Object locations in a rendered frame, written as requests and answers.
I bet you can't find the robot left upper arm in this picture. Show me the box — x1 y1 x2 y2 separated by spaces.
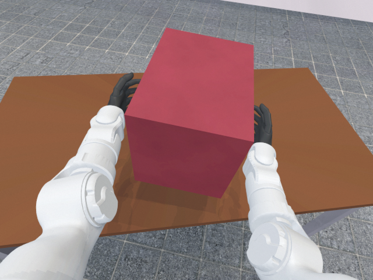
0 171 118 280

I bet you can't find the robot right upper arm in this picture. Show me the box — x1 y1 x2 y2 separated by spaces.
247 221 358 280

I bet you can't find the carton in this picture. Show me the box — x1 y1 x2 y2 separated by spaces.
124 27 254 198

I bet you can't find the right robot forearm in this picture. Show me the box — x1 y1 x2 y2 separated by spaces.
242 142 310 239

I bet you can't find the robot left hand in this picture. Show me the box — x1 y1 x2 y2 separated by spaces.
107 72 141 113

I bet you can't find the robot right hand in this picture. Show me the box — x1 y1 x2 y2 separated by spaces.
254 103 272 145

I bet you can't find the table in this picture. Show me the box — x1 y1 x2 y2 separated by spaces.
0 68 373 260

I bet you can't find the left robot forearm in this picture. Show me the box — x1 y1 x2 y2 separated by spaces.
36 106 125 221

